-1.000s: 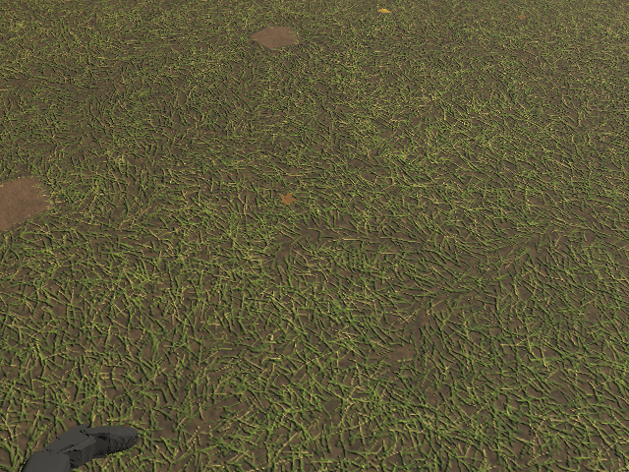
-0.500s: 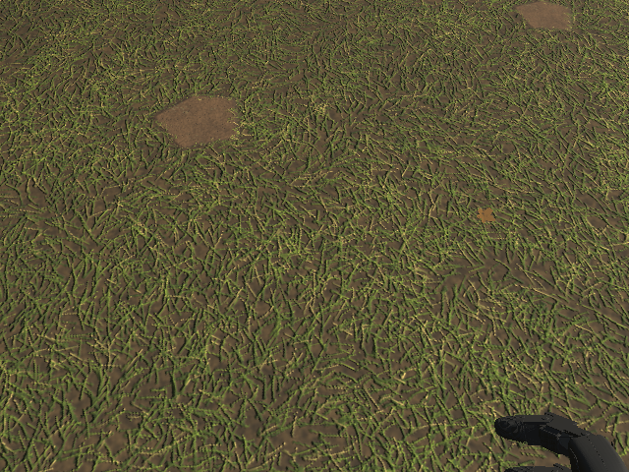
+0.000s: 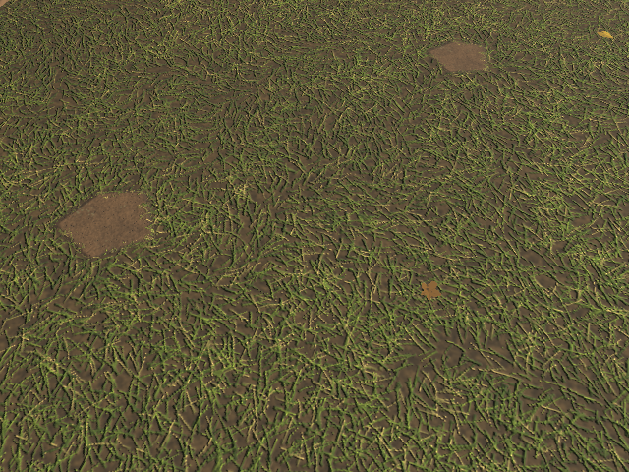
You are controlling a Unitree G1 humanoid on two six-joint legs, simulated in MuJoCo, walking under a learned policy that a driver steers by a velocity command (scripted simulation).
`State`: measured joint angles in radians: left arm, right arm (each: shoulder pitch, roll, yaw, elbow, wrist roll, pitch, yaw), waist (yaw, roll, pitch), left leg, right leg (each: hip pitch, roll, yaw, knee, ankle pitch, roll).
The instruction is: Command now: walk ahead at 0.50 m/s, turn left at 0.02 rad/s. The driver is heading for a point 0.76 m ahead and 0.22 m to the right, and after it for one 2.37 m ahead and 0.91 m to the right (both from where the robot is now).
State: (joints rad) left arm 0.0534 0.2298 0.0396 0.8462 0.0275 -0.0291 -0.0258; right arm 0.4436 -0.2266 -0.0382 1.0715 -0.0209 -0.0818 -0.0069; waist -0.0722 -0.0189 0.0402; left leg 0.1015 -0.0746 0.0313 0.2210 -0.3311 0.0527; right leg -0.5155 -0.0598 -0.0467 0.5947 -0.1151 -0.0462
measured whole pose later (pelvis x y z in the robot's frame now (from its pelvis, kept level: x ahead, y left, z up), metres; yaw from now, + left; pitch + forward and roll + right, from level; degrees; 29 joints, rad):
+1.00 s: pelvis +0.50 -0.01 +0.01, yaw -15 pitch +0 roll +1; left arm 0.08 0.22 0.06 0.87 0.03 0.01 -0.05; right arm 0.41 -0.19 -0.05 1.01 -0.02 -0.11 -0.02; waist -0.03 -0.04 0.05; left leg 0.05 -0.02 0.29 0.23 -0.29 0.04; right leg -0.62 -0.09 -0.07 0.75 -0.03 -0.07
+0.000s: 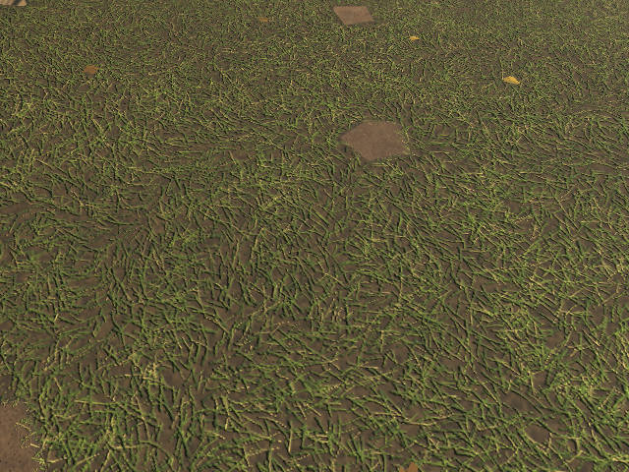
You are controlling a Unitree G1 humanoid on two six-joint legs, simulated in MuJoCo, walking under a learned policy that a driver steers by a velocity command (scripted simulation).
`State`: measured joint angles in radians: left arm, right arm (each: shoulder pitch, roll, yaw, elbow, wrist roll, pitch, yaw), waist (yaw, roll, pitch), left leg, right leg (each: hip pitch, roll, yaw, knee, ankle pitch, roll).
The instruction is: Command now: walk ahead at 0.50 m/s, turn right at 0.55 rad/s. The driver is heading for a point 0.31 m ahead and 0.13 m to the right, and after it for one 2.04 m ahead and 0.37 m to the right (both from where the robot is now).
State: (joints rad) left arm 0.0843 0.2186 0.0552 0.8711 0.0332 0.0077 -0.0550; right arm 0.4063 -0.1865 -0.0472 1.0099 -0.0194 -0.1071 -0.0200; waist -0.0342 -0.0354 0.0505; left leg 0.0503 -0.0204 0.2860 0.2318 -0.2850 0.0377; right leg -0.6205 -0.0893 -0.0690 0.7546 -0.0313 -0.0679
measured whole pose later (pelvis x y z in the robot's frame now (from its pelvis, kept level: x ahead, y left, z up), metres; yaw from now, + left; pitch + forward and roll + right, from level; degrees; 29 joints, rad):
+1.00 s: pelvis +0.53 -0.11 +0.01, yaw -28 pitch +1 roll +1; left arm 0.16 0.27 0.03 0.80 0.04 -0.03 -0.04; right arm 0.40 -0.24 -0.04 0.92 -0.01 -0.09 0.02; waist -0.04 -0.05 0.02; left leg -0.08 -0.05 0.06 0.25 -0.19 0.05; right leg -0.59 -0.06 0.03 0.86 -0.16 -0.03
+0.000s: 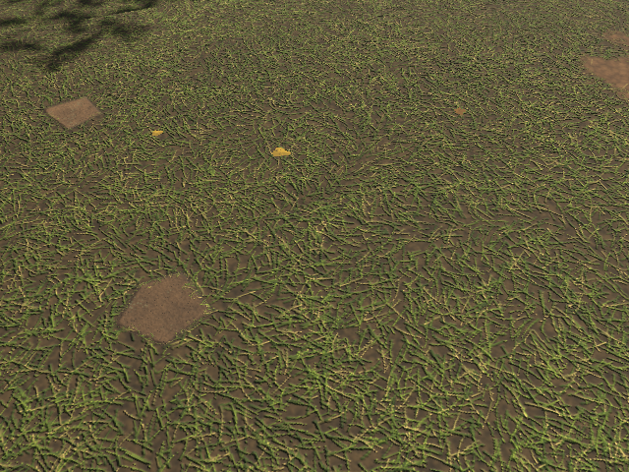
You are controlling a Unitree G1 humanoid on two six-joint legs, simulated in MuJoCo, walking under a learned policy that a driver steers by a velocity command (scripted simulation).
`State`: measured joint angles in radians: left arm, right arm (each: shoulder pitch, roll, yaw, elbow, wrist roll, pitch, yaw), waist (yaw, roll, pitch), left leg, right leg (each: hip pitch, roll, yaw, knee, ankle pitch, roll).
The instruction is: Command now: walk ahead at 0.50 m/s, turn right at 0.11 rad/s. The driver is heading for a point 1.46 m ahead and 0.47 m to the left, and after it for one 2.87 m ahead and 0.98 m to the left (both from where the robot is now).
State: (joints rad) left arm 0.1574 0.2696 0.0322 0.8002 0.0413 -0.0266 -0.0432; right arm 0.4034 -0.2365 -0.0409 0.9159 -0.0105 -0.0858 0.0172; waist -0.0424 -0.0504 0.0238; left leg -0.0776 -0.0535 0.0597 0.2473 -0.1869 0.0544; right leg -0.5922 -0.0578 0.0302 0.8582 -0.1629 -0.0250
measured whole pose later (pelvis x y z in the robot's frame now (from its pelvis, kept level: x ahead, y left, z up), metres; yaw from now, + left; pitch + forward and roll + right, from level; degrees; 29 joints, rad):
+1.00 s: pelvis +0.43 +0.05 -0.01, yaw +29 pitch +1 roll -1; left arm 0.13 0.25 0.04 0.76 0.03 0.02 0.02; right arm 0.26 -0.27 -0.07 0.81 -0.01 0.00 0.00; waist -0.03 -0.03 0.10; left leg -0.28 -0.14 -0.04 0.41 -0.14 0.13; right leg -0.63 -0.08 0.05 1.06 -0.32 0.06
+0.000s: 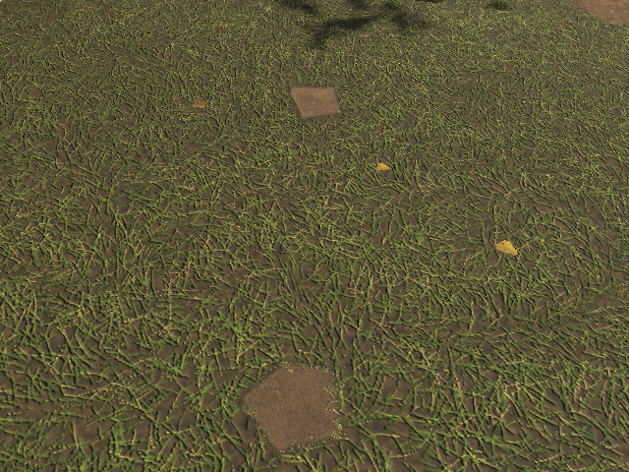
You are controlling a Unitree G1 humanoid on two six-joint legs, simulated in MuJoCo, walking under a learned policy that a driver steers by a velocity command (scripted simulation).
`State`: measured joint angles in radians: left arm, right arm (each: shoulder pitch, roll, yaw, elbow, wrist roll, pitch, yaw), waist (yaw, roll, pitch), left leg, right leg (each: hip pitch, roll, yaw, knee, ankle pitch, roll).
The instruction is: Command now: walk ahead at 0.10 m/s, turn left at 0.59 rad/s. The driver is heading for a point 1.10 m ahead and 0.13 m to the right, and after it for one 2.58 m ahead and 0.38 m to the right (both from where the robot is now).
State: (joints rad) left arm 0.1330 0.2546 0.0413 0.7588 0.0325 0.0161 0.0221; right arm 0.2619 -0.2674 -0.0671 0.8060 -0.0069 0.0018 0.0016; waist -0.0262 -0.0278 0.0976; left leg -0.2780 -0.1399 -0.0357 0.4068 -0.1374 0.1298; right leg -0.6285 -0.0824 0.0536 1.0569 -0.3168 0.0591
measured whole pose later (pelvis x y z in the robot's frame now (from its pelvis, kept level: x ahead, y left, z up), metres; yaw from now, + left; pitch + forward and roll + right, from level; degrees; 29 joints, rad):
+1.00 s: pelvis +0.19 +0.00 +0.00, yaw +8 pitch +0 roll +1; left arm 0.20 0.28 0.06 0.81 0.03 -0.01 -0.04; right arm 0.43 -0.23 -0.02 0.93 -0.02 -0.07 0.00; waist -0.03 -0.05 0.01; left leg 0.08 -0.06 0.05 0.17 -0.26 0.06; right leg -0.65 -0.03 0.03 0.91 -0.14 -0.02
